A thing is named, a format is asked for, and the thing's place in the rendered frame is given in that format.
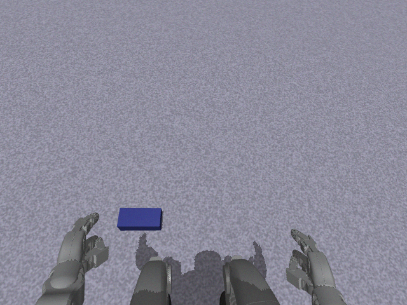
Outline left robot hand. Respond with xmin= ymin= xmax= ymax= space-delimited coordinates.
xmin=57 ymin=213 xmax=109 ymax=273

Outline left robot arm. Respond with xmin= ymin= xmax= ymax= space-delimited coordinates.
xmin=35 ymin=261 xmax=85 ymax=305

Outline right robot arm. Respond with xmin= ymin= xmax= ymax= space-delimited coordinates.
xmin=312 ymin=286 xmax=347 ymax=305

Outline right robot hand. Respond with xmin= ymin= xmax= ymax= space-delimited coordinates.
xmin=286 ymin=229 xmax=336 ymax=295

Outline carton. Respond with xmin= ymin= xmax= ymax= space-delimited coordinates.
xmin=117 ymin=208 xmax=162 ymax=231

